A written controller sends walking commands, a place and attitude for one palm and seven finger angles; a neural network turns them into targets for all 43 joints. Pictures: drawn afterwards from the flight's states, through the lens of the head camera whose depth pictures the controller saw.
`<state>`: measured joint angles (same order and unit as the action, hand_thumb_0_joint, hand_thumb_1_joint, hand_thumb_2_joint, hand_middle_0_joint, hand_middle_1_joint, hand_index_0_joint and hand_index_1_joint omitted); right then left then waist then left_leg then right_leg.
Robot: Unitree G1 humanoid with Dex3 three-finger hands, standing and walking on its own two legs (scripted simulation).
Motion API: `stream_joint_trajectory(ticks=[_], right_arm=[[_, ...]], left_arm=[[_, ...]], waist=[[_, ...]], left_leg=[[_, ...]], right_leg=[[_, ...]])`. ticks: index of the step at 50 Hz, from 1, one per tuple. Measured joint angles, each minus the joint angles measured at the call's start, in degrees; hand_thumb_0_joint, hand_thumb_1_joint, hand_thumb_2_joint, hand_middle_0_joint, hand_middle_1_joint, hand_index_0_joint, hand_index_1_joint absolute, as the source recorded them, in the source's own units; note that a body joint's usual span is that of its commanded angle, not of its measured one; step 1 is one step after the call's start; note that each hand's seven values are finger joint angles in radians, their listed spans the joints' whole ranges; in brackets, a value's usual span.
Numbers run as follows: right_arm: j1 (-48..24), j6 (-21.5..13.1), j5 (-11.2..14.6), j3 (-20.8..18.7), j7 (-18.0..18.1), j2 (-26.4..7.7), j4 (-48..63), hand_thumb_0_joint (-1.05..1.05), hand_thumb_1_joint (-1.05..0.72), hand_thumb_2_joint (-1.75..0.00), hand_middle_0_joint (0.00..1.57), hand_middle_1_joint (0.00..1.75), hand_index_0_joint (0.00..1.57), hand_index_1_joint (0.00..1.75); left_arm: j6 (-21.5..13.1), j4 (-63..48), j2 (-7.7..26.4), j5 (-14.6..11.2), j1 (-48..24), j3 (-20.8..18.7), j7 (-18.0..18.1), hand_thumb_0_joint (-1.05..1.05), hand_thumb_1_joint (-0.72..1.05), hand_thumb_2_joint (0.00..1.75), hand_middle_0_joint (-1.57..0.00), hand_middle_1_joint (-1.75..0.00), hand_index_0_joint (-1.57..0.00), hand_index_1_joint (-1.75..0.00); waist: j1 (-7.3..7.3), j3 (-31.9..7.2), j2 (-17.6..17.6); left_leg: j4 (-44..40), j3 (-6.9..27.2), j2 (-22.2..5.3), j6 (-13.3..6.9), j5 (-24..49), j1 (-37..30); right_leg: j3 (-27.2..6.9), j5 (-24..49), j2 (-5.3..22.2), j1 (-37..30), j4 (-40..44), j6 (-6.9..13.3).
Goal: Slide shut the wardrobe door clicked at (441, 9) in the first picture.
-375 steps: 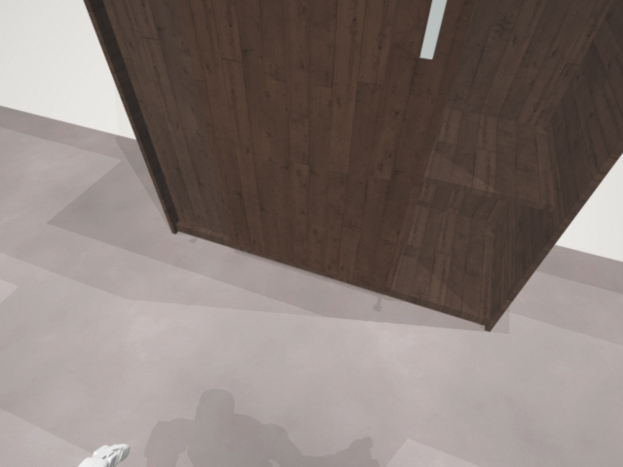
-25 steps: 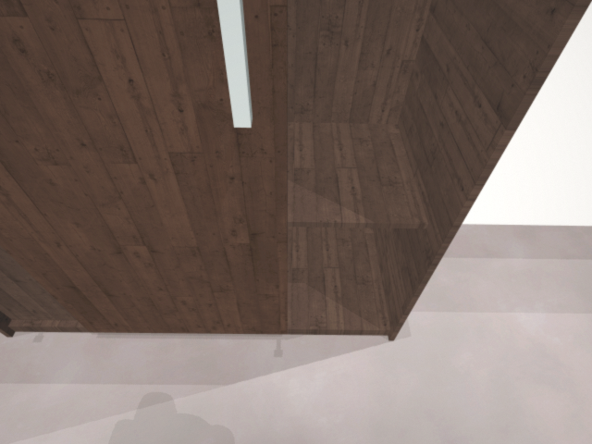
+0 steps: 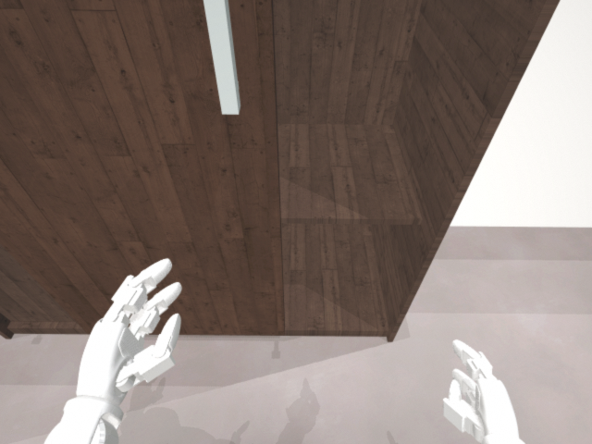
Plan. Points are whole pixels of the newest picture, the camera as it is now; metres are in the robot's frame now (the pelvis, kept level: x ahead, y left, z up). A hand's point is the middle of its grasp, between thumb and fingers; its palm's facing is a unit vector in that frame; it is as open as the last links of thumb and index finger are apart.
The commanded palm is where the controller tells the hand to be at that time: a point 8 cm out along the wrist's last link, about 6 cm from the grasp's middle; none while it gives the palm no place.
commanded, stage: raise the hand with hooked fingers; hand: left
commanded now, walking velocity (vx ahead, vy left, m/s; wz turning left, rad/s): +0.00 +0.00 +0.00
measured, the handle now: (225, 40) +0.55 +0.13 +0.28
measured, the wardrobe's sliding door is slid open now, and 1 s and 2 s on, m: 0.36 0.36 0.36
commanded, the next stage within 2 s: move the hooked fingers beside the handle in 1.76 s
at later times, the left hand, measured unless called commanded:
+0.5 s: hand (83, 322) +0.22 +0.24 +0.13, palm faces +0.05 -1.00 -0.06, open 11.1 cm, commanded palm +0.17 +0.28 +0.14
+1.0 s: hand out of the picture +0.23 +0.29 +0.25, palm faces +0.14 -0.98 -0.13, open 13.7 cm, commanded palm +0.19 +0.33 +0.25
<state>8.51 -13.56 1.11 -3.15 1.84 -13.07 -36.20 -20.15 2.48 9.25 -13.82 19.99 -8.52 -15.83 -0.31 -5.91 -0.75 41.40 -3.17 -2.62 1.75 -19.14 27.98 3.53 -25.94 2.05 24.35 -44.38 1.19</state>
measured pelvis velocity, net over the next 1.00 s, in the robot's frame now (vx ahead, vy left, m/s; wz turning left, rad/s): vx -0.02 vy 0.02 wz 0.05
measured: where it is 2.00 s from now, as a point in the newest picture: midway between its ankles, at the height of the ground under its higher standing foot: outside the picture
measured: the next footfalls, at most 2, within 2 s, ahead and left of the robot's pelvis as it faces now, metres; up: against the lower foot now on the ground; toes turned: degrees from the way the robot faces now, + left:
none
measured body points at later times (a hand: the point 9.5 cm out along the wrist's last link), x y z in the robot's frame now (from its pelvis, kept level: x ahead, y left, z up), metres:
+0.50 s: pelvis -0.03 +0.00 +0.01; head -0.03 -0.01 +0.46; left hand +0.21 +0.29 +0.13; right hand +0.12 -0.23 -0.08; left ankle +0.02 +0.14 -0.71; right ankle -0.04 -0.10 -0.71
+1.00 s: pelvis -0.02 +0.02 +0.03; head -0.05 +0.00 +0.48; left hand +0.22 +0.35 +0.26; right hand +0.22 -0.16 -0.02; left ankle +0.02 +0.14 -0.71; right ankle -0.04 -0.10 -0.71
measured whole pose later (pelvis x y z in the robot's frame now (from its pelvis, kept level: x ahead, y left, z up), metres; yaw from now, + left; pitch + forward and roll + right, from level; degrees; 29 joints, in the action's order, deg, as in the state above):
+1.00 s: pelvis -0.02 +0.02 +0.03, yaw +3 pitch -3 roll -1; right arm 8.7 -15.8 4.8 5.6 5.5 -13.9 -35.7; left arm 13.0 -5.6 25.8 -19.6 -6.0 -25.2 -21.2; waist 5.3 -1.5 3.6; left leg 27.8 -0.5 -1.1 -0.1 -11.8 12.7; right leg 6.4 -16.4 2.1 5.7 -25.7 -0.4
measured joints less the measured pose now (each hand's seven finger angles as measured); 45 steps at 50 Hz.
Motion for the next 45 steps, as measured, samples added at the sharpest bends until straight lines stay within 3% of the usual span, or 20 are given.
stream_joint_trajectory(ticks=[3, 6, 10, 12, 14, 16, 19, 21, 23, 27, 31, 37, 45], right_arm=[[-0.2, 1.3, 0.1, -0.4, 0.3, -0.9, 4.6, 0.01, -0.91, -0.90, 0.20, 0.30, 0.20, 0.30], [0.9, 1.4, -0.1, -0.8, 1.2, -1.7, 6.9, 0.01, -0.91, -0.90, 0.20, 0.30, 0.20, 0.30], [2.5, -0.6, 0.0, 0.5, 2.3, -2.4, 5.1, 0.01, -0.91, -0.90, 0.20, 0.30, 0.20, 0.30], [2.7, -1.4, 0.4, 2.0, 2.9, -2.3, 3.2, 0.01, -0.91, -0.90, 0.20, 0.30, 0.20, 0.30], [2.8, -1.9, 0.8, 3.6, 3.3, -1.7, 1.3, 0.01, -0.91, -0.90, 0.20, 0.30, 0.20, 0.30], [3.2, -1.9, 1.2, 5.0, 3.6, -0.7, 0.1, 0.01, -0.91, -0.90, 0.20, 0.30, 0.20, 0.30], [4.2, -0.9, 1.7, 6.4, 3.9, 0.6, -0.2, 0.01, -0.90, -0.90, 0.20, 0.30, 0.21, 0.30], [5.4, -0.5, 1.8, 6.7, 3.8, 1.0, 0.2, 0.01, -0.90, -0.90, 0.20, 0.30, 0.21, 0.30], [7.0, -0.8, 1.9, 6.6, 3.5, 0.9, 0.6, 0.01, -0.90, -0.90, 0.20, 0.30, 0.21, 0.30], [10.0, -2.7, 1.8, 5.6, 2.6, -0.3, 0.1, 0.01, -0.90, -0.90, 0.20, 0.30, 0.21, 0.30], [10.8, -4.7, 2.3, 4.8, 2.5, -2.4, -1.4, 0.02, -0.90, -0.90, 0.20, 0.30, 0.20, 0.30], [6.4, -5.3, 2.9, 5.1, 4.1, -3.1, -1.9, 0.02, -0.90, -0.90, 0.20, 0.30, 0.20, 0.30], [1.9, -5.2, 2.9, 7.3, 3.8, -1.1, 0.4, 0.01, -0.90, -0.90, 0.20, 0.30, 0.20, 0.30]], left_arm=[[2.6, 0.2, 1.5, -0.6, 4.9, -1.6, -3.1, 0.01, 0.64, 0.79, -0.22, -0.48, -0.23, -0.48], [3.3, -1.8, 2.8, -0.8, 9.8, -3.9, -0.8, 0.01, 0.57, 0.76, -0.23, -0.52, -0.23, -0.52], [-2.5, -5.4, 3.2, -2.7, 8.3, -6.2, 1.6, 0.02, 0.47, 0.72, -0.24, -0.58, -0.24, -0.58], [-4.8, -6.6, 3.3, -4.2, 4.4, -5.7, 0.2, 0.02, 0.42, 0.70, -0.23, -0.61, -0.24, -0.61], [-4.7, -6.6, 4.2, -4.7, -0.3, -4.5, -2.4, 0.01, 0.38, 0.68, -0.23, -0.64, -0.24, -0.64], [-1.4, -5.0, 6.1, -4.5, -4.8, -3.5, -5.4, 0.01, 0.33, 0.66, -0.24, -0.67, -0.24, -0.67], [7.7, -1.4, 9.9, -4.5, -9.2, -3.9, -7.7, 0.01, 0.26, 0.63, -0.25, -0.72, -0.25, -0.72], [13.2, -0.4, 11.4, -5.6, -9.7, -5.8, -6.8, 0.01, 0.21, 0.61, -0.25, -0.75, -0.26, -0.75], [16.3, -1.3, 11.6, -7.1, -8.8, -8.8, -4.7, 0.01, 0.16, 0.59, -0.26, -0.78, -0.26, -0.78], [15.2, -7.3, 10.4, -8.0, -6.4, -13.6, -0.8, 0.01, 0.07, 0.55, -0.27, -0.84, -0.27, -0.84], [14.5, -11.4, 9.4, -7.3, -6.6, -13.0, -1.4, 0.00, -0.02, 0.51, -0.27, -0.90, -0.27, -0.90], [22.1, -10.2, 11.3, -5.6, -11.4, -10.7, -3.9, 0.00, -0.16, 0.45, -0.28, -0.99, -0.28, -0.99], [26.2, -12.5, 14.3, -6.4, -19.2, -15.4, -3.5, -0.01, -0.35, 0.37, -0.30, -1.11, -0.30, -1.11]], waist=[[1.26, 1.3, -1.1], [2.75, 2.0, -0.8], [4.25, 3.0, 1.0], [4.38, 3.9, 2.2], [4.05, 4.3, 3.1], [3.27, 4.2, 3.7], [1.34, 4.2, 4.0], [0.10, 4.2, 4.0], [-0.59, 4.0, 3.9], [0.24, 3.7, 3.4], [2.22, 3.7, 3.7], [3.45, 4.7, 3.7], [4.77, 4.7, 3.4]], left_leg=[[2.5, 0.8, -0.6, 0.5, -0.6, 1.5], [4.1, 2.4, -1.1, 0.7, -0.9, 2.4], [6.3, 5.4, -1.3, 0.8, -1.0, 3.6], [6.9, 6.5, -1.4, 0.7, -0.8, 3.6], [6.7, 6.7, -1.4, 0.4, -0.4, 3.2], [5.7, 6.3, -1.6, 0.2, 0.3, 2.6], [3.0, 4.7, -1.6, 0.0, 1.4, 0.5], [0.9, 3.5, -1.6, 0.1, 2.2, -1.1], [-0.9, 2.5, -1.6, 0.1, 2.8, -2.6], [-3.6, 1.5, -1.2, -0.4, 3.3, -4.9], [-5.1, 1.7, -0.4, -1.1, 3.6, -6.7], [-8.0, 1.8, 0.8, -1.9, 5.0, -9.8], [-11.9, 2.0, 1.2, -1.9, 6.4, -14.1]], right_leg=[[0.7, -0.8, -0.6, 1.1, -2.2, 0.6], [2.2, -0.8, -1.1, 0.8, -2.5, 1.0], [5.0, -0.5, -1.7, -0.3, -2.2, 1.4], [5.9, -0.2, -2.0, -1.0, -1.9, 1.5], [6.2, 0.5, -2.1, -1.6, -1.3, 1.4], [5.7, 1.3, -2.3, -2.0, -0.4, 1.3], [4.1, 2.7, -2.3, -2.9, 1.5, 0.9], [2.9, 3.5, -2.2, -3.7, 3.0, 0.7], [2.0, 4.2, -2.2, -4.7, 4.5, 0.5], [1.2, 5.2, -1.8, -6.9, 7.4, -0.1], [1.5, 5.9, -1.2, -9.3, 9.7, -0.8], [1.8, 7.3, -0.2, -12.6, 12.8, -1.5], [2.2, 8.8, -0.1, -17.2, 17.0, -1.6]])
